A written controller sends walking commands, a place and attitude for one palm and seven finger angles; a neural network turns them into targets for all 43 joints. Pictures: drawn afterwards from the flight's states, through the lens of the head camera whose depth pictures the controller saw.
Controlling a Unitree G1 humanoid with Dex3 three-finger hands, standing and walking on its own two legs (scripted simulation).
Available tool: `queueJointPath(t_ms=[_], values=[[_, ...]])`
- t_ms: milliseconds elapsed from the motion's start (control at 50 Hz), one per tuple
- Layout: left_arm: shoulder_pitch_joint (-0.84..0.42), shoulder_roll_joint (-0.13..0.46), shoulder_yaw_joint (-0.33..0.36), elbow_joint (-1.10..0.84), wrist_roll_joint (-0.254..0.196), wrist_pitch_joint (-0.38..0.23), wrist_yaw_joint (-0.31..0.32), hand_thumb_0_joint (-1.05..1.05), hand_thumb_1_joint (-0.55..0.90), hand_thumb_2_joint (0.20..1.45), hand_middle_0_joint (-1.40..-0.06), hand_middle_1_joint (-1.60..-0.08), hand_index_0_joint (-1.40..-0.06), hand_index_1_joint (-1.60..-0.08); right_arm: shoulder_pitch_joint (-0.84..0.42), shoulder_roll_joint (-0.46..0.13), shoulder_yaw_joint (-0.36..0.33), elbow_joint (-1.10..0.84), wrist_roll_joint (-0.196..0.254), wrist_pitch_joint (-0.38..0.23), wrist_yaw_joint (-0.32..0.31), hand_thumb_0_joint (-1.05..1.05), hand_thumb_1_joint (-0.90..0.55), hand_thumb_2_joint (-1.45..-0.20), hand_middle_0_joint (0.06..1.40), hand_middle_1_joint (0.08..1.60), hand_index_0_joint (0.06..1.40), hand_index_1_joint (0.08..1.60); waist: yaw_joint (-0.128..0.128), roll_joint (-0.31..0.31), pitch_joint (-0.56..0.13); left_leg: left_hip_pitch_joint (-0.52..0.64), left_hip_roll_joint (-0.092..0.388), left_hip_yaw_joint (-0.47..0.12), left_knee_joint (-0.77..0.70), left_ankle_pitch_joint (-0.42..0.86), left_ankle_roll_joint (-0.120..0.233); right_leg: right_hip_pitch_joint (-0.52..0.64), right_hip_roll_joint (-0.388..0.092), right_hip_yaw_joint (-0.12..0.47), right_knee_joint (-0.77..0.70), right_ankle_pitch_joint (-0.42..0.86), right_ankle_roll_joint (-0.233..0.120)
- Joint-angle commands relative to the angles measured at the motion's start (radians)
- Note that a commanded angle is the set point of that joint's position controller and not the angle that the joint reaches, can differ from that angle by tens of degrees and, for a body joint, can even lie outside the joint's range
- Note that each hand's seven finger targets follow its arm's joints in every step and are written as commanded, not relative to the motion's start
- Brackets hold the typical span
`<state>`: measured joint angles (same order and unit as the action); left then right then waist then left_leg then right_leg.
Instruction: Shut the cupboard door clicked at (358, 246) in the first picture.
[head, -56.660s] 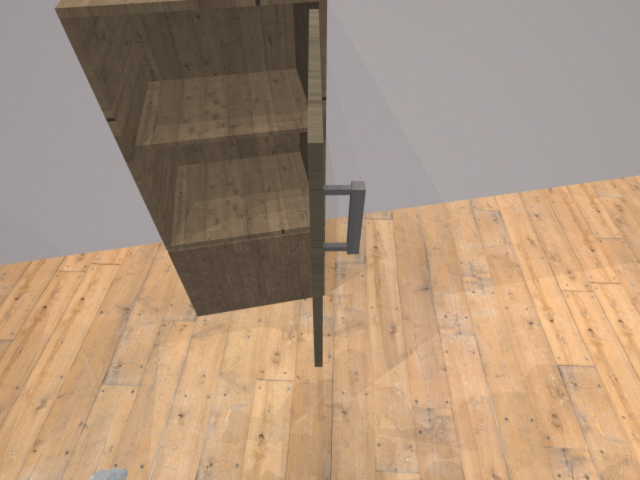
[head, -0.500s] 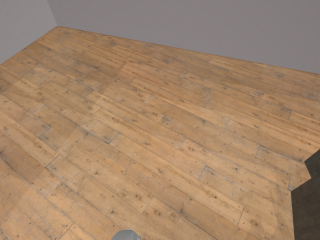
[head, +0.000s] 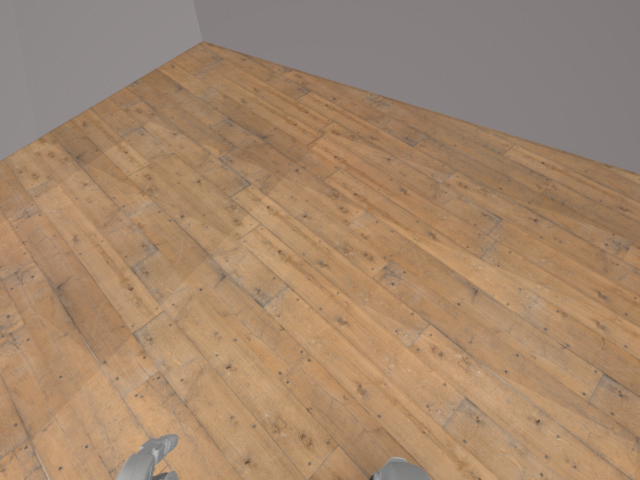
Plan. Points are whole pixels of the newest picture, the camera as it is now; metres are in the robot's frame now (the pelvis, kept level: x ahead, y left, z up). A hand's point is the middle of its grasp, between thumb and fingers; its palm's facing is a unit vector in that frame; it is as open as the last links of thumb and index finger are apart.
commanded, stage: walk to a spot facing it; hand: left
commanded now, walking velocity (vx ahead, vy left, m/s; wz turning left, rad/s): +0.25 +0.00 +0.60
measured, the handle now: out of the picture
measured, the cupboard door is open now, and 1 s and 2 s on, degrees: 16 16 16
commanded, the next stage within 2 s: turn to face it in 0.34 s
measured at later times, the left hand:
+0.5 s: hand out of the picture +0.09 +0.23 -0.20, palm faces +0.37 -0.90 -0.24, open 7.3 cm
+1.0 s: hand (182, 428) +0.22 +0.23 -0.17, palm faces +0.19 -0.96 -0.20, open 7.3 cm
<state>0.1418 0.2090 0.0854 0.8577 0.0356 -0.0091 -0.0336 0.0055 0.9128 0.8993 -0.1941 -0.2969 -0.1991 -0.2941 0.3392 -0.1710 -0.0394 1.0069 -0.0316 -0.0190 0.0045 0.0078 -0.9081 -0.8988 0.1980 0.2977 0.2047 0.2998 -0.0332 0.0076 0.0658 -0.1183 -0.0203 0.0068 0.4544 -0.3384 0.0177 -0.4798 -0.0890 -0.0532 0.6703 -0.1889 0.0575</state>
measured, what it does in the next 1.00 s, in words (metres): walks ahead: right foot, then left foot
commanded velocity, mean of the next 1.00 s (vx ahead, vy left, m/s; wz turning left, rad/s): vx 0.00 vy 0.00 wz -0.11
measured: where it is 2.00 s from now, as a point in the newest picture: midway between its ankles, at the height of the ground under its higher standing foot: (304, 477)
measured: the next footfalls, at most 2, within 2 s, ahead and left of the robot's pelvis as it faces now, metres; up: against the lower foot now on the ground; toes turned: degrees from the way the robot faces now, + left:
right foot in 0.04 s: +0.15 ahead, -0.13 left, +0.00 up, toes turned -3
left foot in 0.44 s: +0.22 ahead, +0.13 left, +0.00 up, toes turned +23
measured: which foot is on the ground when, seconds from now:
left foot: down 0.00-0.04, up 0.06-0.42, down 0.44-0.82, up 0.84-1.00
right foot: up 0.00-0.02, down 0.04-0.42, up 0.44-0.78, down 0.80-1.00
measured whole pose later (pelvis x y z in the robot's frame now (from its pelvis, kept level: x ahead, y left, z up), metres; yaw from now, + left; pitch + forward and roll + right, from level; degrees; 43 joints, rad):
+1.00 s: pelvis +0.21 +0.04 +0.00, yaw +6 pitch +1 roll +0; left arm 0.27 0.16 0.08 0.95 0.04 0.03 0.01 0.00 0.91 0.90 -0.20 -0.30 -0.20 -0.29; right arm 0.16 -0.20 -0.05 0.96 0.00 0.05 -0.03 0.01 -0.91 -0.90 0.20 0.30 0.20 0.30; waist 0.04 0.00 0.07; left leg -0.40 0.00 0.05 0.89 -0.49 -0.04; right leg -0.26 0.00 0.05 0.53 -0.29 0.01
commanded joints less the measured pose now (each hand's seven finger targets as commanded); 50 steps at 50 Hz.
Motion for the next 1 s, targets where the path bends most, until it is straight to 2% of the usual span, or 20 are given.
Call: queueJointPath(t_ms=[0, 20, 40, 60, 100, 140, 320, 360, 380, 400, 420, 440, 520, 720, 760, 780, 800, 840, 900, 980], values=[[0.327, 0.202, 0.052, 0.012, 0.007, -0.044, 0.015, 0.000, 0.900, 0.900, -0.200, -0.300, -0.200, -0.300, -0.070, -0.134, -0.048, -0.094, 0.020, -0.029, 0.000, 0.000, -0.900, -0.900, 0.200, 0.300, 0.200, 0.300, 0.174, -0.186, -0.127, -0.422, 0.034, -0.056, 0.303, -0.050, 0.066, 0.629, -0.138, 0.175, -0.272, -0.171, -0.065], [0.392, 0.287, 0.066, 0.013, 0.009, -0.041, 0.030, 0.000, 0.900, 0.900, -0.200, -0.300, -0.200, -0.300, -0.040, -0.079, -0.041, -0.126, 0.025, -0.028, 0.000, 0.000, -0.900, -0.900, 0.200, 0.300, 0.200, 0.300, 0.182, -0.384, -0.181, -0.546, -0.076, 0.002, 0.638, -0.299, 0.030, 0.670, -0.404, 0.540, -0.444, -0.290, -0.148], [0.310, 0.248, 0.056, -0.002, -0.003, -0.036, 0.039, 0.000, 0.900, 0.900, -0.200, -0.300, -0.200, -0.300, -0.038, -0.114, -0.053, -0.119, 0.012, -0.016, 0.000, 0.000, -0.900, -0.900, 0.200, 0.300, 0.200, 0.300, 0.131, -0.280, -0.110, -0.584, 0.003, -0.074, 0.797, -0.230, 0.033, 0.538, -0.426, 0.551, -0.493, -0.428, -0.173], [0.213, 0.206, 0.045, -0.025, -0.003, -0.034, 0.044, 0.000, 0.900, 0.900, -0.200, -0.300, -0.200, -0.300, -0.047, -0.100, -0.052, -0.114, 0.008, -0.012, 0.001, 0.000, -0.900, -0.900, 0.200, 0.300, 0.200, 0.300, 0.093, -0.274, -0.069, -0.592, 0.040, -0.078, 0.870, -0.137, 0.022, 0.427, -0.399, 0.504, -0.504, -0.465, -0.171], [0.124, 0.097, 0.014, -0.038, -0.007, -0.041, 0.049, 0.000, 0.900, 0.900, -0.200, -0.300, -0.200, -0.300, -0.084, -0.095, -0.048, -0.091, 0.005, 0.005, 0.012, 0.000, -0.900, -0.900, 0.200, 0.300, 0.200, 0.300, 0.049, -0.145, -0.029, -0.512, 0.092, -0.060, 0.837, -0.011, -0.006, 0.286, -0.303, 0.188, -0.466, -0.143, -0.150], [0.120, 0.080, 0.011, -0.028, -0.004, -0.049, 0.053, 0.000, 0.900, 0.900, -0.200, -0.300, -0.200, -0.300, -0.056, -0.064, -0.040, -0.084, 0.009, 0.023, 0.019, 0.000, -0.900, -0.900, 0.200, 0.300, 0.200, 0.300, 0.019, -0.164, -0.048, -0.481, 0.096, -0.024, 0.750, -0.009, -0.027, 0.301, -0.280, 0.030, -0.414, 0.172, -0.152], [0.171, 0.151, 0.027, 0.008, -0.002, -0.032, 0.055, 0.000, 0.900, 0.900, -0.200, -0.300, -0.200, -0.300, -0.182, -0.058, -0.021, -0.182, 0.010, 0.033, 0.041, 0.000, -0.900, -0.900, 0.200, 0.300, 0.200, 0.300, 0.042, -0.161, -0.070, -0.358, 0.061, 0.114, 0.269, 0.017, -0.018, 0.419, -0.294, -0.146, -0.236, 0.523, -0.134], [0.152, 0.183, 0.035, -0.010, -0.008, -0.022, 0.053, 0.000, 0.900, 0.900, -0.200, -0.300, -0.200, -0.300, -0.111, -0.110, -0.030, -0.183, 0.005, 0.030, 0.036, 0.000, -0.900, -0.900, 0.200, 0.300, 0.200, 0.300, -0.007, -0.123, -0.107, -0.169, 0.020, 0.135, 0.142, 0.117, -0.004, 0.354, -0.279, -0.194, -0.090, 0.490, -0.102], [0.151, 0.177, 0.033, -0.023, -0.013, -0.014, 0.050, 0.000, 0.900, 0.900, -0.200, -0.300, -0.200, -0.300, -0.023, -0.175, -0.046, -0.168, 0.001, 0.025, 0.034, 0.000, -0.900, -0.900, 0.200, 0.300, 0.200, 0.300, -0.056, -0.008, -0.174, 0.018, 0.058, 0.066, 0.065, 0.307, 0.015, 0.247, -0.241, -0.218, 0.098, 0.318, -0.060], [0.172, 0.108, 0.018, -0.059, -0.025, -0.004, 0.042, 0.000, 0.900, 0.900, -0.200, -0.300, -0.200, -0.300, 0.053, -0.306, -0.078, -0.165, -0.010, 0.016, 0.023, 0.000, -0.900, -0.900, 0.200, 0.300, 0.200, 0.300, -0.083, 0.310, -0.239, 0.200, 0.360, -0.353, 0.006, 0.676, 0.173, -0.048, -0.069, -0.223, 0.386, -0.349, 0.022], [0.107, 0.112, -0.005, -0.103, -0.015, 0.005, 0.052, 0.000, 0.900, 0.900, -0.200, -0.300, -0.200, -0.300, 0.103, -0.360, -0.075, -0.152, 0.004, 0.024, 0.008, 0.000, -0.900, -0.900, 0.200, 0.300, 0.200, 0.300, -0.103, 0.246, -0.262, 0.191, 0.464, -0.458, -0.039, 0.761, 0.247, -0.110, -0.019, -0.064, 0.532, -0.552, 0.007], [0.109, 0.099, -0.002, -0.094, -0.018, 0.011, 0.063, 0.000, 0.900, 0.900, -0.200, -0.300, -0.200, -0.300, 0.049, -0.334, -0.066, -0.164, 0.006, 0.019, -0.011, 0.000, -0.900, -0.900, 0.200, 0.300, 0.200, 0.300, -0.070, 0.155, -0.268, 0.158, 0.460, -0.425, -0.050, 0.665, 0.239, -0.137, -0.025, 0.010, 0.566, -0.474, 0.001], [0.188, 0.064, -0.017, 0.032, -0.013, 0.032, 0.052, 0.000, 0.900, 0.900, -0.200, -0.300, -0.200, -0.300, -0.169, -0.178, -0.007, -0.180, 0.003, 0.001, -0.038, 0.000, -0.900, -0.900, 0.200, 0.300, 0.200, 0.300, 0.034, 0.124, -0.151, -0.081, 0.318, -0.159, -0.120, 0.422, 0.155, 0.001, -0.033, 0.060, 0.446, -0.242, -0.005], [0.212, 0.053, -0.007, 0.067, -0.006, 0.048, 0.032, 0.000, 0.900, 0.900, -0.200, -0.300, -0.200, -0.300, -0.210, -0.193, -0.033, -0.104, 0.013, 0.035, -0.035, 0.000, -0.900, -0.900, 0.200, 0.300, 0.200, 0.300, 0.063, 0.095, -0.056, -0.156, 0.309, 0.010, -0.054, 0.189, 0.101, 0.223, 0.060, -0.007, -0.071, -0.044, -0.032], [0.219, 0.095, 0.008, 0.056, -0.001, 0.038, 0.035, 0.000, 0.900, 0.900, -0.200, -0.300, -0.200, -0.300, -0.210, -0.159, -0.039, -0.117, 0.018, 0.039, -0.031, 0.000, -0.900, -0.900, 0.200, 0.300, 0.200, 0.300, 0.066, -0.025, -0.044, -0.176, 0.223, 0.084, 0.077, 0.104, 0.031, 0.223, -0.001, 0.133, -0.208, 0.104, -0.079], [0.206, 0.144, 0.015, 0.043, 0.005, 0.031, 0.038, 0.000, 0.900, 0.900, -0.200, -0.300, -0.200, -0.300, -0.198, -0.119, -0.039, -0.129, 0.023, 0.040, -0.026, 0.000, -0.900, -0.900, 0.200, 0.300, 0.200, 0.300, 0.056, -0.135, -0.038, -0.225, 0.135, 0.153, 0.186, -0.041, -0.011, 0.217, -0.126, 0.294, -0.283, 0.187, -0.135], [0.209, 0.188, 0.021, 0.047, 0.005, 0.025, 0.041, 0.000, 0.900, 0.900, -0.200, -0.300, -0.200, -0.300, -0.206, -0.077, -0.030, -0.147, 0.024, 0.044, -0.025, 0.000, -0.900, -0.900, 0.200, 0.300, 0.200, 0.300, 0.063, -0.244, -0.049, -0.301, 0.038, 0.151, 0.318, -0.167, -0.040, 0.257, -0.226, 0.435, -0.344, 0.293, -0.214], [0.225, 0.180, 0.037, 0.060, 0.000, 0.019, 0.058, 0.000, 0.900, 0.900, -0.200, -0.300, -0.200, -0.300, -0.254, -0.096, -0.031, -0.164, 0.022, 0.044, -0.033, 0.000, -0.900, -0.900, 0.200, 0.300, 0.200, 0.300, 0.093, -0.291, -0.089, -0.454, 0.039, 0.029, 0.561, -0.234, -0.045, 0.407, -0.231, 0.476, -0.319, 0.492, -0.293], [0.187, 0.162, 0.041, 0.043, -0.002, 0.025, 0.063, 0.000, 0.900, 0.900, -0.200, -0.300, -0.200, -0.300, -0.241, -0.090, -0.028, -0.158, 0.028, 0.033, -0.036, 0.000, -0.900, -0.900, 0.200, 0.300, 0.200, 0.300, 0.081, -0.172, -0.138, -0.453, 0.048, -0.004, 0.527, -0.187, -0.061, 0.475, -0.176, 0.360, -0.246, 0.577, -0.267], [0.118, 0.176, 0.049, 0.021, -0.005, 0.037, 0.056, 0.000, 0.900, 0.900, -0.200, -0.300, -0.200, -0.300, -0.169, -0.079, -0.025, -0.149, 0.030, 0.031, -0.039, 0.000, -0.900, -0.900, 0.200, 0.300, 0.200, 0.300, 0.047, -0.158, -0.123, -0.266, 0.033, 0.023, 0.222, -0.058, -0.066, 0.335, -0.128, 0.353, -0.215, 0.452, -0.219]])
